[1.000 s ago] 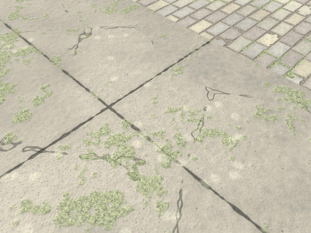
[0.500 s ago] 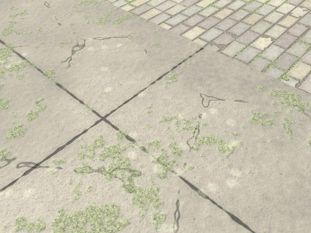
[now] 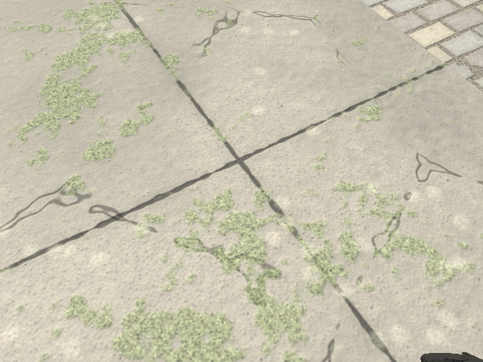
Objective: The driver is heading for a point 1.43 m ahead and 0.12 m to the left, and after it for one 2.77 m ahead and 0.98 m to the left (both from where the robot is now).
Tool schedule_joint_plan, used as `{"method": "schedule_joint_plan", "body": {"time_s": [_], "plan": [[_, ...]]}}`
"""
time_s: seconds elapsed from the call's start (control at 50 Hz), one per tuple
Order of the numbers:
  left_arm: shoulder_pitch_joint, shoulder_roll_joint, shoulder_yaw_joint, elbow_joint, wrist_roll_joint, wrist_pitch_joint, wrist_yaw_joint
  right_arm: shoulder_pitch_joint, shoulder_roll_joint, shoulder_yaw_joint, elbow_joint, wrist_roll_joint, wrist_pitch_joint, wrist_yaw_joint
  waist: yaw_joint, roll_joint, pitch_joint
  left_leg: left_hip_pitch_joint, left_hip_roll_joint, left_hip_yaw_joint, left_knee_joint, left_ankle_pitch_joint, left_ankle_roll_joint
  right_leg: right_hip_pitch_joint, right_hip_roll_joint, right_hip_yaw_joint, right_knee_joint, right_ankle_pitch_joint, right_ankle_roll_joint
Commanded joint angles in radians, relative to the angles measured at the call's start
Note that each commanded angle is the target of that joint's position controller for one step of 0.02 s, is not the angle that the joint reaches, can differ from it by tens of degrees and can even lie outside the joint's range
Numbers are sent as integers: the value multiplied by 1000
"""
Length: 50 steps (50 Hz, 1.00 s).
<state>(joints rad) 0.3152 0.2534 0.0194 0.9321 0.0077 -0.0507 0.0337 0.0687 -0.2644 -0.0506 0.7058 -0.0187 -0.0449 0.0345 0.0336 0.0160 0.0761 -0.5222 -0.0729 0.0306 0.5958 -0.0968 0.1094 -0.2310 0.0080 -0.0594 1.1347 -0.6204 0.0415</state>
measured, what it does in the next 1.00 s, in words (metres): walks ahead, turning left: right foot, then left foot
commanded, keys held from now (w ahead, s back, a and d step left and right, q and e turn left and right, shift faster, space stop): s+q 0.14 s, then w+q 0.30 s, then w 0.40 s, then w+e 0.16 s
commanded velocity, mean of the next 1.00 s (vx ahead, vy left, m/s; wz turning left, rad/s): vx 0.28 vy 0.00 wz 0.35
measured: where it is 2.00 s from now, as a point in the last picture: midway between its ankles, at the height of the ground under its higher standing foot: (198, 250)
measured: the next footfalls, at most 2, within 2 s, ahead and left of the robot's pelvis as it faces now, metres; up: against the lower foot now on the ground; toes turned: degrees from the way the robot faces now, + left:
right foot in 0.38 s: +0.09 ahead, -0.15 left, +0.00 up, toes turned +17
left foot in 0.86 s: +0.22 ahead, +0.20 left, +0.00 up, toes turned +24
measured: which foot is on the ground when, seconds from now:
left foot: down 0.00-0.38, up 0.40-0.84, down 0.86-1.00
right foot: up 0.00-0.36, down 0.38-0.86, up 0.88-1.00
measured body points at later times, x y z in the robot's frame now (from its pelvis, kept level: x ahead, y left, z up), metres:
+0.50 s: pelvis +0.05 -0.05 +0.03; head +0.06 -0.07 +0.48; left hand -0.01 +0.24 -0.07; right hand +0.30 -0.26 -0.07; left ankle +0.09 +0.10 -0.64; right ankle +0.06 -0.16 -0.71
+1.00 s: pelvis +0.21 +0.09 +0.03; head +0.23 +0.11 +0.48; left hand +0.12 +0.35 -0.11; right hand +0.44 -0.10 -0.07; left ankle +0.19 +0.18 -0.71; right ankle +0.18 -0.10 -0.62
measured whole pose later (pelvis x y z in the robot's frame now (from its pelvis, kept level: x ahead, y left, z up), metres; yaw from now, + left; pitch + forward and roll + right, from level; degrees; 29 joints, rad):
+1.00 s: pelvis +0.21 +0.09 +0.03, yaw +20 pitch +2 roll +0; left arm 0.40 0.28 0.06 0.85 -0.04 -0.07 0.01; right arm 0.19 -0.24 -0.05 0.73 0.01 -0.08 0.02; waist 0.03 -0.03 0.01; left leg -0.28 -0.01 0.08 0.46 -0.22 0.04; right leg -0.44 -0.08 0.05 1.17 -0.34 -0.02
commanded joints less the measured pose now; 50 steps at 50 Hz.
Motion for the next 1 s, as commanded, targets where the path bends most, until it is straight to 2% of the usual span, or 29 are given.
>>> {"method": "schedule_joint_plan", "body": {"time_s": [0.02,0.04,0.06,0.08,0.14,0.16,0.2,0.22,0.32,0.36,0.38,0.4,0.42,0.44,0.46,0.5,0.58,0.66,0.74,0.78,0.82,0.84,0.86,0.88,0.9,0.92,0.94,0.96,1.0], "plan": [[27,130,26,-116,-20,0,-9,83,-163,-47,-75,22,16,-19,-62,-16,-298,518,364,-488,-220,526,255,-410,4,162,346,68,12],[-5,134,33,-114,-9,23,12,43,-137,-38,-81,33,26,-25,-41,-73,-221,381,314,-436,-247,370,196,-390,-23,157,282,122,16],[-6,146,42,-130,-4,44,26,33,-140,-37,-81,31,34,-28,-21,-50,-181,261,280,-403,-264,307,175,-331,-28,165,222,150,20],[2,143,45,-139,1,60,32,34,-150,-39,-78,15,39,-30,-6,-5,-167,179,250,-378,-280,304,166,-272,-13,158,199,170,24],[10,103,41,-165,4,77,52,48,-164,-40,-74,2,43,-45,1,60,-197,150,224,-357,-268,412,157,-261,29,155,134,195,45],[14,107,44,-173,4,79,53,50,-164,-39,-76,9,47,-53,5,54,-233,166,211,-370,-277,253,146,-265,25,161,98,227,50],[-16,111,49,-198,4,80,48,23,-164,-39,-89,28,57,-68,6,98,-242,165,163,-410,-327,-247,107,-285,8,155,-38,302,51],[-37,116,50,-212,5,76,42,12,-171,-42,-95,32,60,-75,3,144,-235,160,154,-436,-350,-379,91,-279,11,140,-107,309,52],[-11,119,50,-220,-5,38,10,58,-192,-61,-90,31,69,-84,-2,214,-222,107,148,-474,-385,-553,48,-54,53,61,-398,189,12],[131,135,57,-172,-9,27,3,22,-171,-59,-108,44,78,-82,67,224,-162,14,100,-463,-381,-581,-18,119,43,34,-671,260,-57],[194,161,68,-135,-5,20,4,31,-124,-52,-110,55,81,-83,79,84,-127,-100,15,-376,-175,-579,-74,234,-55,118,-822,236,-87],[147,168,64,-156,-8,22,3,131,-1,-26,-85,52,78,-74,2,-205,-150,-221,-77,-189,239,-500,-80,278,-339,389,-822,44,-117],[54,258,84,-212,38,4,-12,30,-102,-54,-161,47,50,-61,-8,-321,-6,-416,-41,-226,323,-384,-61,71,-429,731,-1008,-230,-234],[-30,246,90,-233,31,-17,-2,27,-169,-71,-155,44,37,-56,-50,-257,65,-440,5,-264,406,-272,-55,41,-420,687,-1029,-242,-239],[-64,193,79,-236,11,-30,8,75,-171,-73,-119,34,34,-49,-67,-209,52,-410,6,-253,452,-178,-65,60,-357,568,-1017,-132,-196],[-19,164,69,-226,-5,-41,10,138,-123,-64,-65,14,33,-40,-59,-151,8,-342,7,-203,568,-85,-98,76,-277,390,-1007,30,-155],[139,108,52,-171,3,-46,-7,69,-69,-47,-70,35,13,-35,7,-139,23,-376,37,-163,554,8,-119,148,-241,244,-1014,187,-176],[189,140,56,-145,-6,-35,-7,-53,-39,-26,-116,33,-6,-19,54,-171,32,-332,112,-57,297,64,-142,213,-251,189,-1028,343,-190],[221,176,63,-120,-20,-25,-10,-128,-18,-10,-139,49,-26,7,93,-186,59,-139,96,24,70,4,-133,171,-258,129,-1012,440,-199],[232,187,68,-102,-35,-18,-15,-130,-31,-10,-146,53,-32,14,84,-202,72,-71,86,29,-8,-58,-101,186,-285,139,-984,476,-205],[199,205,75,-95,-45,-8,-15,-55,-67,-24,-133,54,-38,16,11,-212,33,65,60,37,-83,-85,-54,202,-312,142,-902,676,-193],[170,203,73,-97,-47,-6,-13,68,-101,-44,-94,54,-38,12,-66,-185,-44,241,37,48,-137,-47,-22,182,-283,94,-763,877,-169],[162,177,63,-105,-42,-10,-14,236,-162,-72,-44,51,-36,-1,-145,-136,-173,519,74,-3,-130,-31,11,67,-227,44,-541,921,-133],[151,82,29,-151,2,-22,-20,427,-255,-92,-13,32,-24,-26,-199,103,-372,858,347,-312,-87,-15,71,-206,-151,9,-156,493,-89],[225,18,14,-165,-30,-47,-23,437,-269,-83,-8,18,-24,-20,-148,313,-463,970,509,-724,-266,-242,200,-488,1,128,87,26,-63],[137,131,49,-162,-64,-60,-23,397,-179,-60,1,19,-33,-18,-167,179,-320,836,477,-640,-313,-297,166,-569,-49,206,184,87,-71],[68,152,59,-180,-70,-59,-25,324,-133,-44,2,28,-37,-18,-137,154,-200,708,436,-472,-327,-250,121,-587,-92,182,171,190,-84],[48,135,59,-169,-57,-52,-20,244,-97,-32,-3,29,-41,-16,-98,87,-143,588,383,-366,-358,-180,92,-540,-130,173,127,287,-78],[70,98,61,-155,-42,-27,-25,164,-55,-26,6,13,-52,-12,-38,121,-79,443,306,-192,-414,-30,58,-449,-163,168,68,406,-67]]}}
Velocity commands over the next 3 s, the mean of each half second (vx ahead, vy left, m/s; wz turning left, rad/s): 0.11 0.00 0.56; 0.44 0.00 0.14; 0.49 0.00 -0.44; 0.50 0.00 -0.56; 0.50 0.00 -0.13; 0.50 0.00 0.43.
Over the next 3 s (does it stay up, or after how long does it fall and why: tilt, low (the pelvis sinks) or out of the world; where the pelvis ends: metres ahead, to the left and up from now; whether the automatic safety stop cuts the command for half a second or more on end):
stays up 1.28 0.07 0.01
